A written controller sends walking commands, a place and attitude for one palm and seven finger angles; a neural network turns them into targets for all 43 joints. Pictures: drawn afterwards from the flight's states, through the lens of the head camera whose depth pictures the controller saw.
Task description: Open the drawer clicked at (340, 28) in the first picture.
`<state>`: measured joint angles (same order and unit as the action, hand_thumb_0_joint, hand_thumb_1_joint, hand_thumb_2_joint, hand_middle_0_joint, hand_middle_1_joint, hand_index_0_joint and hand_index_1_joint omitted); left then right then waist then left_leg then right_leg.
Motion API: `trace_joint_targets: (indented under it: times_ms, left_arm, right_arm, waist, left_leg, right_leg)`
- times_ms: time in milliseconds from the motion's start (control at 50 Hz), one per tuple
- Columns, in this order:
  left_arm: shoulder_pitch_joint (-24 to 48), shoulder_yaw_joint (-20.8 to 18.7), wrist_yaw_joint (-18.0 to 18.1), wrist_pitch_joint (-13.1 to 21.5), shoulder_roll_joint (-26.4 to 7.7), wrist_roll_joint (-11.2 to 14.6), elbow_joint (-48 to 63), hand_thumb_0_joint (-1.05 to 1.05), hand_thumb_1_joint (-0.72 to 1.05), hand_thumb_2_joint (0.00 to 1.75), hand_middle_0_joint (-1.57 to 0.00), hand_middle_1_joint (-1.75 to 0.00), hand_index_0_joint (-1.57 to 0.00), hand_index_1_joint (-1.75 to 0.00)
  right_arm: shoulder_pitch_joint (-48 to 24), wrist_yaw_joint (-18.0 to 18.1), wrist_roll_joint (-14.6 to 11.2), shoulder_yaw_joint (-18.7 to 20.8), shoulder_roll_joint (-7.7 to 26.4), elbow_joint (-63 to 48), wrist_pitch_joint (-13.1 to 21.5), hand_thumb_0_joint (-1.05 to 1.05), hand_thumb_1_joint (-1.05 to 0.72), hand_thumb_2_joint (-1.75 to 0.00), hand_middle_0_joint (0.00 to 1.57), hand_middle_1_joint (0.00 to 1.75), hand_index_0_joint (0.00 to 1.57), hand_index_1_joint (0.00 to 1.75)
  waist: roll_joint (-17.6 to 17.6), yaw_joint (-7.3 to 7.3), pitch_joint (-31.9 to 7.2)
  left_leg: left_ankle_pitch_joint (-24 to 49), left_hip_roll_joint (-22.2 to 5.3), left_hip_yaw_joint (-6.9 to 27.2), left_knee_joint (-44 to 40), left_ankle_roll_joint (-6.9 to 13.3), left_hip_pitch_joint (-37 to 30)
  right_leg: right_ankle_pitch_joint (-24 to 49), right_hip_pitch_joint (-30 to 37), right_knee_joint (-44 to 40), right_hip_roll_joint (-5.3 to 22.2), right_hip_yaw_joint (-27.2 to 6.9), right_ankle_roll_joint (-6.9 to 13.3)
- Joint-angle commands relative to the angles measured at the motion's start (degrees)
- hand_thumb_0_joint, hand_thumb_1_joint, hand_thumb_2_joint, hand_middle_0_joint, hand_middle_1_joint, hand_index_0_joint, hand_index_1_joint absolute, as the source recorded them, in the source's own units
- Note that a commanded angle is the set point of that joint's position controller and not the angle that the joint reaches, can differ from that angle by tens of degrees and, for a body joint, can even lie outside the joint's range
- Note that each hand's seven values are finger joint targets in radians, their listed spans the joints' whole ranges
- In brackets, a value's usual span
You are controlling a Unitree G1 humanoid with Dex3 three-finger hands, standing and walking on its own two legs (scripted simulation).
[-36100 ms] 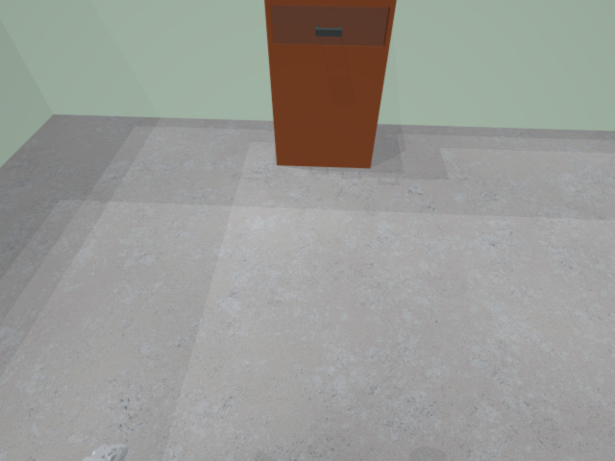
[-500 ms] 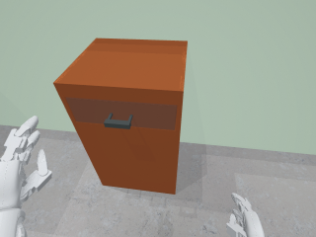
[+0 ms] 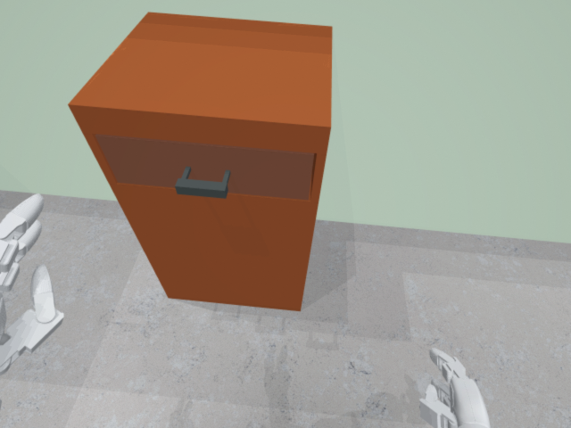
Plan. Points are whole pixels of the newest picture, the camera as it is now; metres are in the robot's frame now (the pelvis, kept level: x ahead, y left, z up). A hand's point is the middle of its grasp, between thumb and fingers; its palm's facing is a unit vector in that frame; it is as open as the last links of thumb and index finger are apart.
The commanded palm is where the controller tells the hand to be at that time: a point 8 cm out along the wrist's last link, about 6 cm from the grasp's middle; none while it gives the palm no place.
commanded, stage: step back with the hand held close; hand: left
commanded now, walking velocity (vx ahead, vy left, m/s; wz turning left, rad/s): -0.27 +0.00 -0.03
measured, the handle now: (204, 180) +0.59 +0.21 -0.07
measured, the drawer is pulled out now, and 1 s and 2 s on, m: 0.00 0.00 0.00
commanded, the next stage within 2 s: stop stepping back and stand still in 0.94 s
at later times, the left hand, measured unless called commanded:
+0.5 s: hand (13, 394) +0.13 +0.24 +0.16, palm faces +0.37 -0.80 -0.47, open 7.4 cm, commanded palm +0.07 +0.28 +0.18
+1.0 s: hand out of the picture +0.07 +0.19 +0.16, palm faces +0.26 -0.84 -0.47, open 7.4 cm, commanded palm -0.01 +0.24 +0.18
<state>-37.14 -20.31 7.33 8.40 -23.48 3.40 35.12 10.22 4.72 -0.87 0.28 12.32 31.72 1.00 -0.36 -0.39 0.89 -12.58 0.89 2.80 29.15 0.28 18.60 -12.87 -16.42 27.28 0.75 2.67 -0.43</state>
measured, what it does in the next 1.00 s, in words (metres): walks backwards: right foot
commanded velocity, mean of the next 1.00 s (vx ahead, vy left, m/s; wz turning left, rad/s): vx -0.36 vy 0.00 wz -0.06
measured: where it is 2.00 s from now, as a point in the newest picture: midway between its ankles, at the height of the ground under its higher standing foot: outside the picture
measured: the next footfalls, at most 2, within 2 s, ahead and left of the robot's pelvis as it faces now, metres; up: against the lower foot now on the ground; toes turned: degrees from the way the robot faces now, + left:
right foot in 0.94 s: -0.22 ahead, -0.11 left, +0.00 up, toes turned -3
left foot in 1.18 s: -0.14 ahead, +0.08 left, +0.00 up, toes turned -1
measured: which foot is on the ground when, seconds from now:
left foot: down 0.00-1.00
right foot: down 0.00-0.64, up 0.66-0.92, down 0.94-1.00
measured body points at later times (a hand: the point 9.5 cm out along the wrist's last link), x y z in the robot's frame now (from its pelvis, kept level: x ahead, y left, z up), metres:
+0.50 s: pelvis -0.06 -0.01 -0.01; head -0.04 +0.01 +0.44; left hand +0.10 +0.28 +0.18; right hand +0.13 -0.24 -0.08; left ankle +0.03 +0.11 -0.73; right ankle +0.01 -0.12 -0.74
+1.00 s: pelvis -0.15 -0.03 -0.01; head -0.10 -0.02 +0.43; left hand +0.05 +0.23 +0.19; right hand +0.07 -0.24 -0.09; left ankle +0.00 +0.09 -0.73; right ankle -0.27 -0.11 -0.74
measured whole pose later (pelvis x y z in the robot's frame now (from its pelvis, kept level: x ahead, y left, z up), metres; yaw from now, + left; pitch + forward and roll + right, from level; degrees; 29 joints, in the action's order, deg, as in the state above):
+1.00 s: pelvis -0.15 -0.03 -0.01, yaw -3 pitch +6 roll -1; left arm -32.8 -21.3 6.3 11.1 -24.7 4.4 37.5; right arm 3.3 0.9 0.6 -1.9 9.6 34.1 6.2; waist -0.6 1.6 0.0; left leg -1.6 -2.9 -1.3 25.2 -0.7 32.5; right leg -25.3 -9.0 26.4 -5.3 -0.7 3.8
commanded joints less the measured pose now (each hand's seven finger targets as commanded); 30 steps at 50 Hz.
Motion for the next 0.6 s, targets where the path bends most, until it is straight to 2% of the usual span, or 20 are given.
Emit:
trace_joint_targets:
  times_ms: [0, 40, 80, 100, 160, 180, 220, 300, 340, 380, 400, 420, 460, 480, 500, 540, 560, 580]
  left_arm:
    - [-1.42, -7.12, 1.16, 4.21, -7.24, -0.13, 10.53, 0.0, 0.9, 0.9, -0.2, -0.3, -0.2, -0.3]
    - [-1.0, -6.59, 1.06, 4.49, -6.74, -0.19, 9.84, 0.0, 0.9, 0.9, -0.2, -0.3, -0.2, -0.3]
    - [-0.14, -7.3, 1.17, 4.91, -7.84, -0.32, 10.45, 0.0, 0.9, 0.9, -0.2, -0.3, -0.2, -0.3]
    - [0.44, -6.16, 1.19, 5.16, -7.05, -0.45, 10.28, 0.0, 0.9, 0.9, -0.2, -0.3, -0.2, -0.3]
    - [1.61, -6.04, 1.62, 5.88, -7.4, -0.69, 10.31, 0.0, 0.9, 0.9, -0.2, -0.3, -0.2, -0.3]
    - [2.52, -6.46, 1.71, 6.11, -8.33, -0.77, 11.8, 0.0, 0.9, 0.9, -0.2, -0.3, -0.2, -0.3]
    - [2.13, -5.72, 1.86, 6.35, -7.2, -0.92, 10.89, 0.0, 0.9, 0.9, -0.2, -0.3, -0.2, -0.3]
    - [1.51, -6.66, 1.8, 6.87, -7.36, -1.68, 11.49, 0.0, 0.9, 0.9, -0.2, -0.3, -0.2, -0.3]
    - [0.84, -7.49, 1.55, 7.06, -7.5, -1.83, 11.35, 0.0, 0.9, 0.9, -0.2, -0.3, -0.2, -0.3]
    - [0.12, -9.1, 1.18, 7.4, -8.22, -2.24, 10.37, 0.0, 0.9, 0.9, -0.2, -0.3, -0.2, -0.3]
    - [0.28, -8.16, 1.13, 7.63, -7.1, -2.07, 10.56, 0.0, 0.9, 0.9, -0.2, -0.3, -0.2, -0.3]
    - [0.91, -7.59, 1.04, 7.74, -6.88, -1.96, 10.69, 0.0, 0.9, 0.9, -0.2, -0.3, -0.2, -0.3]
    - [2.77, -7.02, 1.45, 7.69, -7.85, -1.38, 10.56, 0.0, 0.9, 0.9, -0.2, -0.3, -0.2, -0.3]
    - [4.08, -7.69, 1.85, 7.66, -9.02, -1.09, 11.84, 0.0, 0.9, 0.9, -0.2, -0.3, -0.2, -0.3]
    - [4.57, -7.03, 2.12, 7.4, -8.38, -1.17, 10.56, 0.0, 0.9, 0.9, -0.2, -0.3, -0.2, -0.3]
    - [4.77, -6.95, 2.23, 6.96, -8.11, -1.38, 9.54, 0.0, 0.9, 0.9, -0.2, -0.3, -0.2, -0.3]
    - [4.43, -7.17, 2.17, 6.92, -8.35, -1.24, 9.6, 0.0, 0.9, 0.9, -0.2, -0.3, -0.2, -0.3]
    - [4.14, -7.75, 1.99, 6.89, -8.83, -1.09, 9.94, 0.0, 0.9, 0.9, -0.2, -0.3, -0.2, -0.3]
  right_arm:
    - [-5.81, 0.37, 0.34, 2.24, 7.57, -9.34, 3.45, 0.0, -0.9, -0.9, 0.2, 0.3, 0.2, 0.3]
    - [-5.54, 0.06, 0.29, 2.23, 7.56, -9.29, 3.59, 0.0, -0.9, -0.9, 0.2, 0.3, 0.2, 0.3]
    - [-5.39, 0.02, 0.37, 2.5, 7.72, -9.06, 3.73, 0.0, -0.9, -0.9, 0.2, 0.3, 0.2, 0.3]
    - [-5.14, -0.04, 0.26, 2.27, 7.48, -9.1, 3.8, 0.0, -0.9, -0.9, 0.2, 0.3, 0.2, 0.3]
    - [-4.61, 0.03, 0.42, 2.3, 7.45, -8.7, 3.89, 0.0, -0.9, -0.9, 0.2, 0.3, 0.2, 0.3]
    - [-4.63, 0.2, 0.52, 2.45, 8.02, -8.66, 4.08, 0.0, -0.9, -0.9, 0.2, 0.3, 0.2, 0.3]
    - [-4.33, 0.29, 0.54, 2.16, 7.73, -8.77, 4.03, 0.0, -0.9, -0.9, 0.2, 0.3, 0.2, 0.3]
    - [-4.46, 0.57, 0.51, 2.26, 8.23, -9.4, 4.96, 0.0, -0.9, -0.9, 0.2, 0.3, 0.2, 0.3]
    - [-5.07, 0.43, 0.47, 2.45, 8.21, -9.77, 5.48, 0.0, -0.9, -0.9, 0.2, 0.3, 0.2, 0.3]
    - [-5.72, 0.16, 0.68, 2.9, 8.51, -9.77, 6.34, 0.0, -0.9, -0.9, 0.2, 0.3, 0.2, 0.3]
    - [-4.84, -0.12, 0.51, 2.72, 7.87, -9.55, 6.61, 0.0, -0.9, -0.9, 0.2, 0.3, 0.2, 0.3]
    - [-4.26, -0.45, 0.46, 2.88, 7.73, -9.05, 6.82, 0.0, -0.9, -0.9, 0.2, 0.3, 0.2, 0.3]
    - [-3.55, -1.03, 0.4, 3.4, 6.95, -7.38, 6.62, 0.0, -0.9, -0.9, 0.2, 0.3, 0.2, 0.3]
    - [-3.73, -1.1, 0.64, 3.75, 6.87, -6.38, 6.3, 0.0, -0.9, -0.9, 0.2, 0.3, 0.2, 0.3]
    - [-4.05, -0.98, 0.69, 3.46, 5.92, -5.67, 5.75, 0.0, -0.9, -0.9, 0.2, 0.3, 0.2, 0.3]
    - [-4.73, -0.57, 0.61, 3.36, 5.5, -5.41, 4.73, 0.0, -0.9, -0.9, 0.2, 0.3, 0.2, 0.3]
    - [-4.91, -0.29, 0.54, 3.27, 5.9, -5.49, 4.31, 0.0, -0.9, -0.9, 0.2, 0.3, 0.2, 0.3]
    - [-6.08, 0.22, 0.5, 3.54, 6.69, -6.07, 4.13, 0.0, -0.9, -0.9, 0.2, 0.3, 0.2, 0.3]
  waist:
    - [4.72, 0.65, -8.95]
    - [3.77, 0.4, -7.74]
    - [2.19, 0.08, -7.09]
    - [2.28, -0.21, -6.16]
    - [2.3, -0.42, -4.96]
    - [3.83, -0.55, -4.8]
    - [5.26, -0.39, -4.99]
    - [10.22, 0.31, -6.21]
    - [9.54, 1.04, -7.44]
    - [9.03, 1.28, -7.47]
    - [5.0, 1.11, -7.92]
    - [1.41, 0.78, -8.1]
    - [-6.32, -0.04, -7.63]
    - [-7.42, -0.22, -8.25]
    - [-8.64, -0.39, -7.86]
    - [-7.36, -0.75, -6.81]
    - [-4.95, -0.87, -5.63]
    - [0.8, -0.59, -4.41]
  left_leg:
    - [7.04, -4.06, 2.33, -7.58, 0.73, 8.27]
    - [1.98, -3.31, 1.74, -7.19, 0.74, 9.66]
    - [-3.21, -2.04, 0.78, -6.35, 0.41, 9.09]
    - [-5.27, -1.54, 0.42, -5.91, 0.27, 8.48]
    - [-8.6, -1.02, -0.01, -5.82, 0.13, 7.42]
    - [-9.03, -1.01, 0.28, -6.51, 0.02, 7.25]
    - [-10.33, -2.1, 1.84, -9.27, 0.39, 8.92]
    - [-15.13, -5.59, 5.73, -15.94, 2.49, 18.77]
    - [-14.12, -6.5, 5.97, -15.22, 3.71, 23.08]
    - [-18.24, -6.52, 5.41, -13.39, 4.75, 27.62]
    - [-16.95, -5.25, 4.23, -9.87, 4.24, 26.5]
    - [-15.33, -2.94, 1.83, -4.87, 2.94, 22.2]
    - [-10.5, 1.76, -2.72, 6.68, -0.35, 8.98]
    - [-8.65, 2.84, -3.87, 11.52, -1.35, 3.62]
    - [-7.79, 2.38, -3.27, 13.46, -1.38, 1.94]
    - [-6.14, 1.67, -3.4, 9.28, -0.9, -0.78]
    - [-4.12, 0.86, -2.58, 2.93, -0.52, -0.86]
    - [-0.41, -1.37, 0.68, -3.94, 0.22, 1.22]
  right_leg:
    - [8.82, 11.87, 0.22, -0.9, -0.58, -0.43]
    - [6.11, 10.29, -1.59, -0.42, -1.38, -0.32]
    - [1.85, 7.49, -5.31, 0.34, -2.59, -0.07]
    - [-0.72, 5.53, -6.58, 0.87, -2.62, 0.12]
    - [-6.92, 2.12, -9.31, 0.75, -2.63, 0.01]
    - [-7.84, 1.68, -9.81, 0.31, -2.52, -0.03]
    - [-8.47, 3.81, -7.59, -1.07, -1.26, -0.38]
    - [-0.94, 14.86, 3.41, -4.73, -0.06, -1.04]
    - [5.41, 19.29, 7.67, -5.23, -1.26, -1.1]
    - [8.08, 22.04, 8.92, -4.82, -3.44, -0.98]
    - [8.97, 20.17, 7.21, -3.12, -4.88, -0.53]
    - [6.74, 14.62, 2.24, -0.49, -7.67, 0.23]
    - [-3.57, -1.68, -10.78, 6.82, -14.49, 3.34]
    - [-5.34, -7.35, -14.25, 9.39, -16.1, 5.01]
    - [-4.1, -8.83, -14.29, 10.65, -14.04, 5.68]
    - [-3.06, -10.76, -12.93, 8.8, -10.7, 4.44]
    - [-3.33, -10.32, -11.24, 6.15, -7.81, 2.86]
    - [-2.56, -8.29, -7.39, 1.71, -5.33, 1.07]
